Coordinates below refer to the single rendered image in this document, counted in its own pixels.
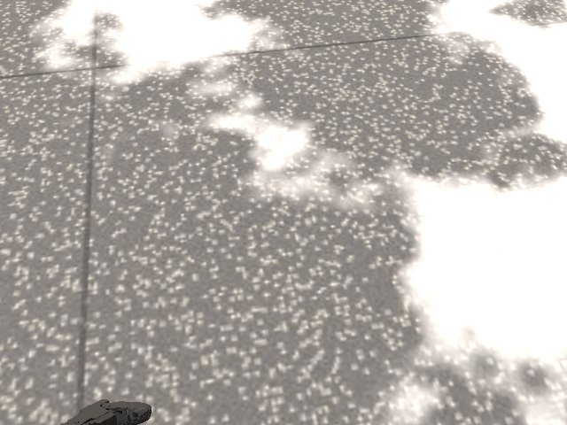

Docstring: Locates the left robot hand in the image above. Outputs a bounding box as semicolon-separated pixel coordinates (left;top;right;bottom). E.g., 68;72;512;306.
60;399;151;425

